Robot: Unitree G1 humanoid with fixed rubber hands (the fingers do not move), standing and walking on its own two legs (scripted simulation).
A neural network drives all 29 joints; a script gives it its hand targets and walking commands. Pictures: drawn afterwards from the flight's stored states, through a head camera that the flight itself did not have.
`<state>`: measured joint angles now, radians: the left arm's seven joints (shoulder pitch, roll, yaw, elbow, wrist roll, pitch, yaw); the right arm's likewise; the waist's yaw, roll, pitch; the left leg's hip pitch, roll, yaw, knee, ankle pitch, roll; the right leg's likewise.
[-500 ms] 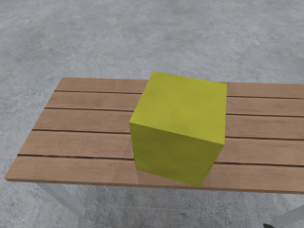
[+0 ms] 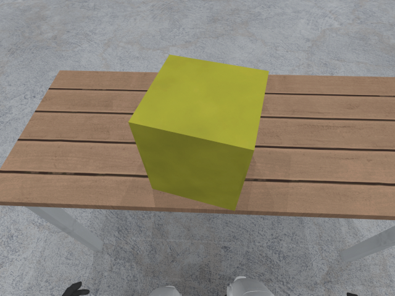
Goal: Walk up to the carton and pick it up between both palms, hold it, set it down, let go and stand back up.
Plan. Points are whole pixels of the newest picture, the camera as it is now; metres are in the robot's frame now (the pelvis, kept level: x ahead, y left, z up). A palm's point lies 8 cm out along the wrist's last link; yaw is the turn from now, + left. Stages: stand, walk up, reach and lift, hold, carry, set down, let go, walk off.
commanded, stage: walk up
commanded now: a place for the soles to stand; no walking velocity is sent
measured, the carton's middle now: (203, 136) +0.44 +0.00 +0.04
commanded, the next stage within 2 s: reach and lift in 1.84 s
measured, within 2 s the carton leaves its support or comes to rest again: neither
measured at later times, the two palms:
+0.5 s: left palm out of the picture +0.10 +0.30 -0.07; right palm out of the picture +0.13 -0.28 -0.08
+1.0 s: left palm out of the picture +0.14 +0.28 -0.08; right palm out of the picture +0.12 -0.32 -0.08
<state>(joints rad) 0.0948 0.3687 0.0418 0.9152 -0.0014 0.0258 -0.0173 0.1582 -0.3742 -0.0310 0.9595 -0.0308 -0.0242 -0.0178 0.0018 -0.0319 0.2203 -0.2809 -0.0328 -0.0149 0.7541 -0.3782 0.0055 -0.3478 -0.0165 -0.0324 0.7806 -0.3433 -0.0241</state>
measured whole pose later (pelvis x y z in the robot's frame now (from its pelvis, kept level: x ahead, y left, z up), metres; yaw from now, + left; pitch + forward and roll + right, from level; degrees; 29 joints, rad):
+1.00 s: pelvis +0.05 -0.02 +0.03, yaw -2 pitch -3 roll +0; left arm 0.12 0.35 0.05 1.05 0.01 0.01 -0.02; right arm 0.13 -0.35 -0.02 1.08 -0.01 -0.03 -0.02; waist 0.00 -0.01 0.07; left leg -0.07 0.03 -0.01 0.41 -0.29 -0.03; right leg -0.15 0.05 -0.02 0.44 -0.24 -0.06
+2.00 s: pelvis +0.03 -0.03 +0.01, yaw -1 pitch -1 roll +0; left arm -0.03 0.34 0.08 0.55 0.07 0.45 -0.03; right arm -0.01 -0.31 -0.11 1.00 -0.03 -0.15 0.03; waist -0.06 -0.05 0.17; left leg -0.26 0.04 -0.02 0.68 -0.39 -0.04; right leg -0.33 0.05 -0.05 0.68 -0.33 -0.07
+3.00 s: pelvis +0.02 +0.00 +0.03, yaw -1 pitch -8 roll +0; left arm 0.22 0.31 0.06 0.36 -0.13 0.13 -0.06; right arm 0.35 -0.10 -0.08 0.29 0.03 0.03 -0.08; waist 0.03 -0.03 0.11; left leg -0.03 0.03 0.06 0.42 -0.25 -0.01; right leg -0.09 0.02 0.00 0.42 -0.20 -0.02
